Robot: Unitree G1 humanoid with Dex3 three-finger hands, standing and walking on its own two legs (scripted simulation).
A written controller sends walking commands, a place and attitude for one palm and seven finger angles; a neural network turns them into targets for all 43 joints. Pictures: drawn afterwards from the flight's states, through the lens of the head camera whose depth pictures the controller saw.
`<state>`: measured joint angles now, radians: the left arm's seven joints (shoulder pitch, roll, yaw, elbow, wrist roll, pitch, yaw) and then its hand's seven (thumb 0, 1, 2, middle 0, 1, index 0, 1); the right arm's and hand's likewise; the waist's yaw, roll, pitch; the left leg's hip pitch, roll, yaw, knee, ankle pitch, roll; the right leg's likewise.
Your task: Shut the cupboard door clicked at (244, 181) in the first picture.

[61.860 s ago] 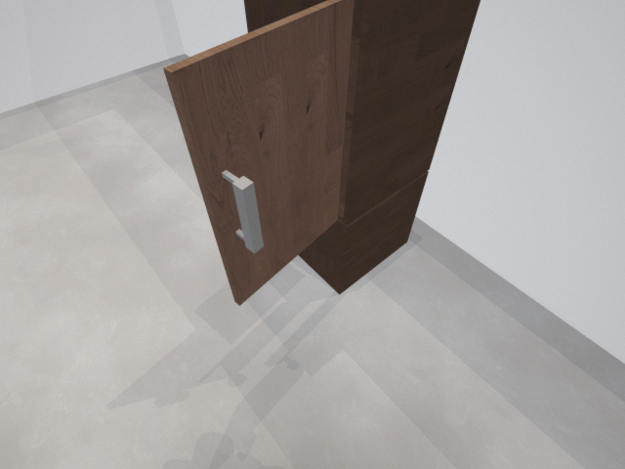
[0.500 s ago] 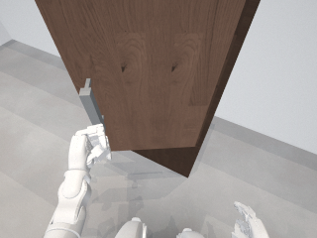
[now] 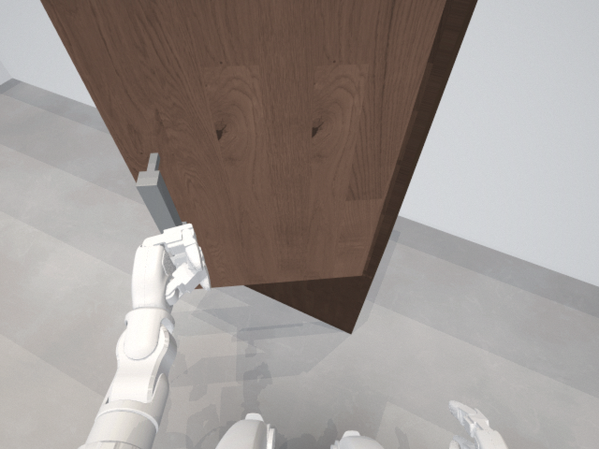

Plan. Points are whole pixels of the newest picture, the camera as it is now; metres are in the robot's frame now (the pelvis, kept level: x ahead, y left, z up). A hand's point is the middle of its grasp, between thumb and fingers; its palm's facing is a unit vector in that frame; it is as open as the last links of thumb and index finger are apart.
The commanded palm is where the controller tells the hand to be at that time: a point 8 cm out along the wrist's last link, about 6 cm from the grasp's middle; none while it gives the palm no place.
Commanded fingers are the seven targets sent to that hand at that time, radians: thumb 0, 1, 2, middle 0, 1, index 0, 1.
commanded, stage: bring the fist close to the handle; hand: left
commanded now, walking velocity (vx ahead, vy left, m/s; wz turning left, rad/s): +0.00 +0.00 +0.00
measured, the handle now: (169, 208) +0.44 +0.21 +0.05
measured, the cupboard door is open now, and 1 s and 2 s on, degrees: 31 22 1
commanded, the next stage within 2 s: push the door shut along its arc in 0.10 s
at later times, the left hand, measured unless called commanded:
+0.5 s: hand (206, 244) +0.37 +0.15 +0.05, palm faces +0.04 -1.00 -0.03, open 3.1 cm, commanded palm +0.36 +0.20 +0.05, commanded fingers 0.00 0.90 0.90 -1.30 -1.50 -1.30 -1.50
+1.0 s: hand (225, 208) +0.44 +0.13 +0.05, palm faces -0.09 -1.00 -0.04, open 3.1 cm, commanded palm +0.43 +0.18 +0.05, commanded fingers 0.00 0.90 0.90 -1.30 -1.50 -1.30 -1.50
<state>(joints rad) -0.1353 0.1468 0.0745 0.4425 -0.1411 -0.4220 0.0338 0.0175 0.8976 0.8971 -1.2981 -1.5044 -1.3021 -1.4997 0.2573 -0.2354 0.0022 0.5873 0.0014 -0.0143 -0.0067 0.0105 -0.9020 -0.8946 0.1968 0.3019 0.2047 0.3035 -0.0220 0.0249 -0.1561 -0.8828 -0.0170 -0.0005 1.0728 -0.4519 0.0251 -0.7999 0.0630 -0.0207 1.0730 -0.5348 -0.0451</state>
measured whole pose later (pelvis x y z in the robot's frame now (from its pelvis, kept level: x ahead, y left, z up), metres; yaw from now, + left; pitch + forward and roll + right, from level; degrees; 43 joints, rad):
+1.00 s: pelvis -0.01 +0.00 -0.01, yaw -1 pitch +19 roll -2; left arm -0.68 0.28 0.20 1.01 -0.13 -0.47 -0.17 0.02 0.90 0.90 -1.30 -1.50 -1.30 -1.50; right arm 0.33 -0.25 0.00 0.65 0.01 0.00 0.00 0.01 -0.90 -0.89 0.20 0.30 0.21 0.30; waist -0.11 0.03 -0.15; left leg -1.01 -0.01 0.00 1.13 -0.45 0.03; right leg -0.92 0.07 -0.03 1.12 -0.53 -0.04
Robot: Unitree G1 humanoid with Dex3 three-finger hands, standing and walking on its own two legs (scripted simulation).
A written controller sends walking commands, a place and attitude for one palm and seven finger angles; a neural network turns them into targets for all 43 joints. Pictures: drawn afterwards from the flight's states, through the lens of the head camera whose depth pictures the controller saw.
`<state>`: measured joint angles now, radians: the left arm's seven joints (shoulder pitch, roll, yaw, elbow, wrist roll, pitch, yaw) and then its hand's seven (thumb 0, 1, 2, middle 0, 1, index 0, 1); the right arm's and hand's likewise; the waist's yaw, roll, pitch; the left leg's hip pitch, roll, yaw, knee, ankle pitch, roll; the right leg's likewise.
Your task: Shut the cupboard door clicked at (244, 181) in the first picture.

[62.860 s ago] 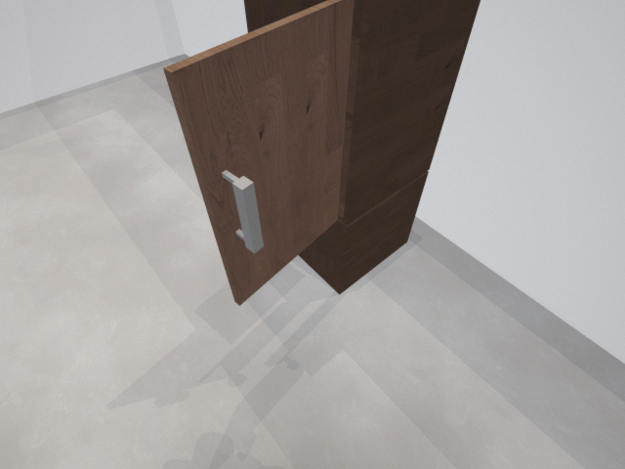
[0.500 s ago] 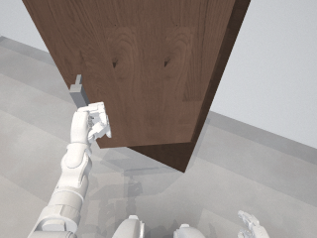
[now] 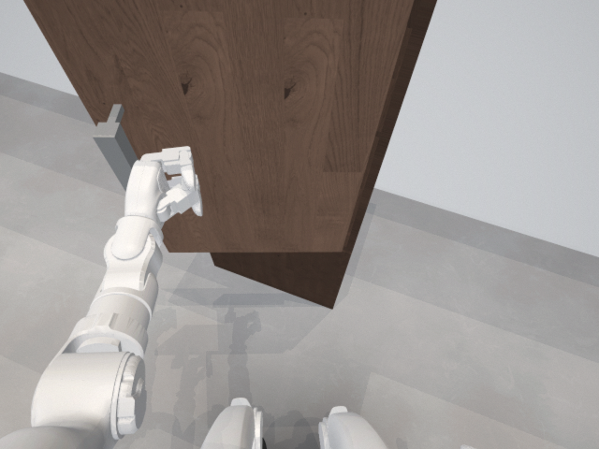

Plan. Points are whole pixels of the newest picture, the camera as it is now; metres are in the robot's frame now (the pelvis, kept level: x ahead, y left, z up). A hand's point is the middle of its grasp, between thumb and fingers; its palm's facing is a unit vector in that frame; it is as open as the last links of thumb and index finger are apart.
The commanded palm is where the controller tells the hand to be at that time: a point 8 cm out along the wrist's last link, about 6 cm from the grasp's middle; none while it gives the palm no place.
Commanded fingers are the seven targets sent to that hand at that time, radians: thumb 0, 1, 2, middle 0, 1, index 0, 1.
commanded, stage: push the door shut along its arc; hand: left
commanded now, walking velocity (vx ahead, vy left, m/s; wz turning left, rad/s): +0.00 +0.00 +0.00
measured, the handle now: (135, 164) +0.50 +0.22 +0.06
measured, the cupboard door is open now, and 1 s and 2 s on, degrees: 22 1 0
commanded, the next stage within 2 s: pull the fist back off the door in 1.08 s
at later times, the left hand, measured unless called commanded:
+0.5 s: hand (206, 159) +0.51 +0.12 +0.06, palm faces -0.19 -0.98 -0.04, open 3.0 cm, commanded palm +0.51 +0.16 +0.06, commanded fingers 0.00 0.90 0.90 -1.30 -1.50 -1.30 -1.50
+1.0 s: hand (224, 133) +0.56 +0.10 +0.06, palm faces -0.31 -0.95 -0.03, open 3.3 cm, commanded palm +0.57 +0.12 +0.06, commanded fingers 0.00 0.90 0.90 -1.30 -1.50 -1.30 -1.50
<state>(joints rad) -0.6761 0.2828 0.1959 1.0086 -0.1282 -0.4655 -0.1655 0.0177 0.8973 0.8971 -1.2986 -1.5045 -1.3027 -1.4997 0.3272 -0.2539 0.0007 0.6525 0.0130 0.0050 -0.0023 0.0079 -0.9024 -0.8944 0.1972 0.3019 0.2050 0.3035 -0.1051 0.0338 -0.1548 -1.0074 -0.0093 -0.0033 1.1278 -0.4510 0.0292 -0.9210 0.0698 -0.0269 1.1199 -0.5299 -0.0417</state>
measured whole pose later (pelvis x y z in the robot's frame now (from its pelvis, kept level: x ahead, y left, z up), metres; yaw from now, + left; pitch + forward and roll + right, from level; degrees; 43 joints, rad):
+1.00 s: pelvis +0.00 +0.01 -0.03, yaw -2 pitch +29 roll -5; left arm -1.20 0.51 0.22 1.29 -0.06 -0.29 -0.34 0.00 0.98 0.97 -1.30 -1.50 -1.30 -1.50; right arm 0.40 -0.26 0.03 0.68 -0.01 -0.02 0.02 0.00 -0.90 -0.89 0.20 0.30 0.21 0.30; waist -0.24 0.06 -0.14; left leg -1.29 0.01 -0.04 1.28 -0.49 0.04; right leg -1.17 0.09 -0.07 1.22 -0.55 -0.04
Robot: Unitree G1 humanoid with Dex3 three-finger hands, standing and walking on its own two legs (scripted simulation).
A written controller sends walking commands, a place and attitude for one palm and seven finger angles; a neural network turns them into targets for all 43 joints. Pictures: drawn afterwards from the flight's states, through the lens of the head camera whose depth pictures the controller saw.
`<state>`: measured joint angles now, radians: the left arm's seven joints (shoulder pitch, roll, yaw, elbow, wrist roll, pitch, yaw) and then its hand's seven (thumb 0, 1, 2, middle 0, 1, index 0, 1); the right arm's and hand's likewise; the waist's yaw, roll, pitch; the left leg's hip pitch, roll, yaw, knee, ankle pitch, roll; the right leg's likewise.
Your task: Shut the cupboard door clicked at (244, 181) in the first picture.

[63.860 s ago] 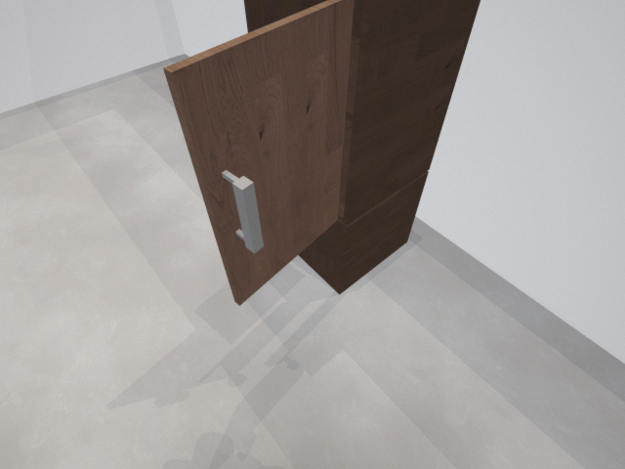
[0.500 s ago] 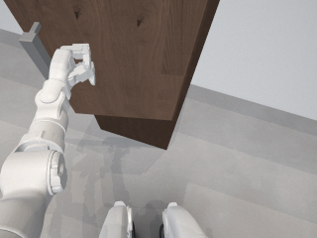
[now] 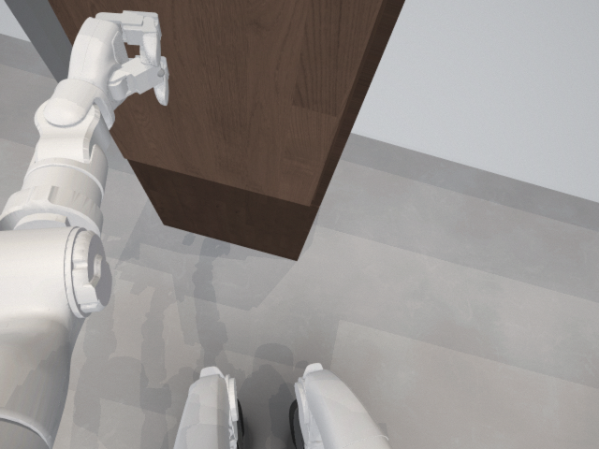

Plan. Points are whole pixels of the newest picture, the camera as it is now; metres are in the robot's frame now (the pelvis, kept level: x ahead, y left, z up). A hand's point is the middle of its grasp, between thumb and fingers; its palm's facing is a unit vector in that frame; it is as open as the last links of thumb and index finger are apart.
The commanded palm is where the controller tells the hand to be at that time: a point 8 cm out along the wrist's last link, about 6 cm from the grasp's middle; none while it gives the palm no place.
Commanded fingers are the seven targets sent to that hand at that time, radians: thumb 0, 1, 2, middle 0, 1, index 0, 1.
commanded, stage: push the door shut along its arc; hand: left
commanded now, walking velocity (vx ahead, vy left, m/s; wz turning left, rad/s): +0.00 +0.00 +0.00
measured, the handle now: (62, 34) +0.62 +0.21 +0.09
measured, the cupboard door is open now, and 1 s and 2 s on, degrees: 1 0 0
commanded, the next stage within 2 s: pull the fist back off the door in 0.08 s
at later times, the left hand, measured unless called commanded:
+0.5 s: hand (185, 68) +0.57 +0.08 +0.09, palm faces +0.19 -0.98 -0.07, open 3.1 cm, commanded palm +0.53 +0.10 +0.09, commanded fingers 0.00 0.90 0.90 -1.30 -1.50 -1.30 -1.50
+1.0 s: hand (199, 121) +0.49 +0.06 +0.09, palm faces +0.16 -0.99 -0.03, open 3.1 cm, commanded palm +0.45 +0.10 +0.09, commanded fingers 0.00 0.90 0.90 -1.30 -1.50 -1.30 -1.50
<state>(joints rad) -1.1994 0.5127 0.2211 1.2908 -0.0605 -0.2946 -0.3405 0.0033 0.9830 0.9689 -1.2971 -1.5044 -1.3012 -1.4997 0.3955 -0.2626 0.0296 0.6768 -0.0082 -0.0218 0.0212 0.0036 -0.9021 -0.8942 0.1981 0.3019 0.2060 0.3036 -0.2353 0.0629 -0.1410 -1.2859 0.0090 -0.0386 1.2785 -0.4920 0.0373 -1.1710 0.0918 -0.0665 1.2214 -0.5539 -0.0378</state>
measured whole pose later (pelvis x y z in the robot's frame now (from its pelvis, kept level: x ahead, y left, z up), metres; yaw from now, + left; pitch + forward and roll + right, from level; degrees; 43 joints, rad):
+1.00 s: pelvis +0.03 -0.03 +0.04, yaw +1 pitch +23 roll +0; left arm -0.69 0.11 0.17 0.96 0.01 -0.51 0.26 0.02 0.90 0.90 -1.30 -1.50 -1.30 -1.50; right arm 0.37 -0.24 -0.05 0.64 -0.07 0.05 0.10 0.00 -0.90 -0.89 0.19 0.30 0.20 0.30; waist -0.12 0.04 -0.18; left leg -1.01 0.00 0.00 1.08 -0.47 0.00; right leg -0.93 0.08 -0.02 1.09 -0.55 -0.06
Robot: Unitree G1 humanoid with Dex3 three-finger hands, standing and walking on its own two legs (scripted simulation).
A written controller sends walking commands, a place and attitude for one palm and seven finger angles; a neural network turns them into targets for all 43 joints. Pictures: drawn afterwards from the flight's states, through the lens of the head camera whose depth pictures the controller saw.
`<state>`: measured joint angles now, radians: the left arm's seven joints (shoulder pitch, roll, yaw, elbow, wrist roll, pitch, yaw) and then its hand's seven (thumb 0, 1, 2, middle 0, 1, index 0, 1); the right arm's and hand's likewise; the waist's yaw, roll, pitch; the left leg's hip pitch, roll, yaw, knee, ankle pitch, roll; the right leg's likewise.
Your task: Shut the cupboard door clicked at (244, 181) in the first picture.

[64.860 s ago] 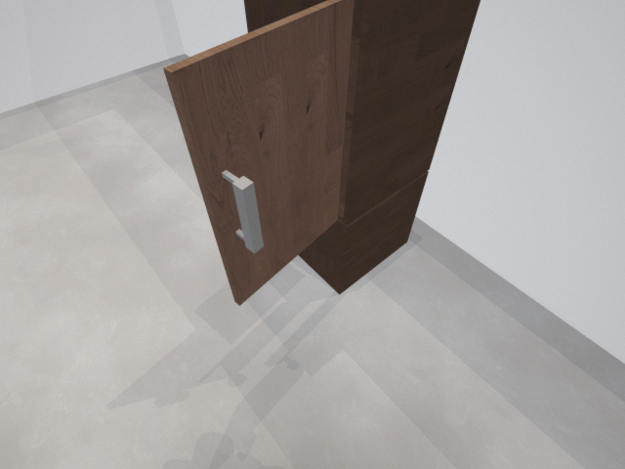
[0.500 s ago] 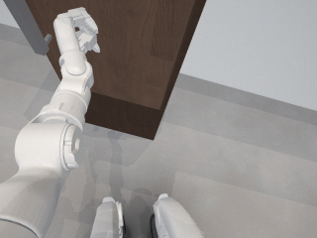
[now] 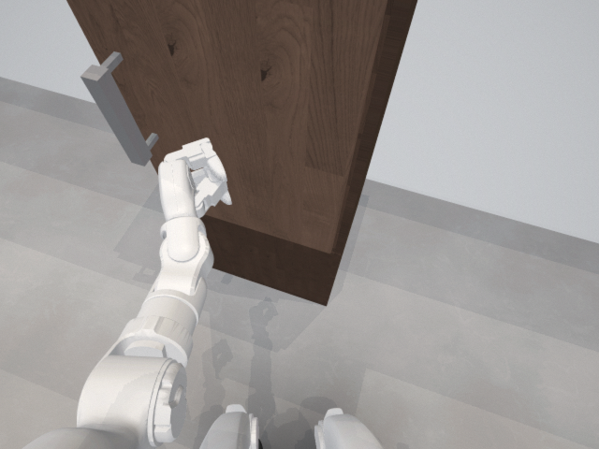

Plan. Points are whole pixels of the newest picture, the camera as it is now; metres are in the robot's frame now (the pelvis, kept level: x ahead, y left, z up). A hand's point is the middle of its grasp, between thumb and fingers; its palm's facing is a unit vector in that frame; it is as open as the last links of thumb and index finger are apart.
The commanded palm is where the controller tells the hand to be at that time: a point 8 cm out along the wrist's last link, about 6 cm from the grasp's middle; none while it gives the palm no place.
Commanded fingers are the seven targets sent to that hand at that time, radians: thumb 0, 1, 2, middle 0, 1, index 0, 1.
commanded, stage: pull the fist back off the door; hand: left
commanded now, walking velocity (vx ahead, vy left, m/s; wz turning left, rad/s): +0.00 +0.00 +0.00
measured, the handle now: (129, 112) +0.60 +0.22 +0.05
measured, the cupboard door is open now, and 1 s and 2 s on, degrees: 0 0 0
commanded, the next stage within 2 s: draw the hand back to the body in 0.06 s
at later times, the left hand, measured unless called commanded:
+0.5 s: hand (164, 211) +0.38 +0.13 +0.11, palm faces +0.16 -0.99 -0.03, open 3.1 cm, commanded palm +0.34 +0.18 +0.11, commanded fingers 0.00 0.90 0.90 -1.30 -1.50 -1.30 -1.50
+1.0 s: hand (13, 295) +0.27 +0.21 +0.18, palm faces +0.19 -0.95 -0.26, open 3.5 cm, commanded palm +0.23 +0.26 +0.20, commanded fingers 0.00 0.90 0.90 -0.69 -0.84 -0.69 -0.84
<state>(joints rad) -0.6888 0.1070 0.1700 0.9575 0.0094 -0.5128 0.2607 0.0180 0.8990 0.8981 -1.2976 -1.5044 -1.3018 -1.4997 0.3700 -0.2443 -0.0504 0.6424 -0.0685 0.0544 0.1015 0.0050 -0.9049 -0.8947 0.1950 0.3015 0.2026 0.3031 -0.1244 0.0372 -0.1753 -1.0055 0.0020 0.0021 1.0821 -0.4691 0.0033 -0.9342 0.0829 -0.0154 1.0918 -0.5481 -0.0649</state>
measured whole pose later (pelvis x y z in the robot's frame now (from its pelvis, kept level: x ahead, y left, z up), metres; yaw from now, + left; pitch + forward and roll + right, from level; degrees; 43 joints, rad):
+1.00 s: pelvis +0.01 +0.02 +0.08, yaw +1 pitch -1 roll +0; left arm 0.17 0.27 0.06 -0.04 -0.07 -0.06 0.07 0.02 0.89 0.90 -0.95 -1.13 -0.96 -1.12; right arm 0.16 -0.22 0.05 0.53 0.05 0.04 -0.08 0.01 -0.90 -0.89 0.20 0.30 0.20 0.30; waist 0.03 0.05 -0.04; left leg -0.25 -0.04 0.00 0.53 -0.26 0.04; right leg -0.17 0.04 0.01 0.51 -0.33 -0.03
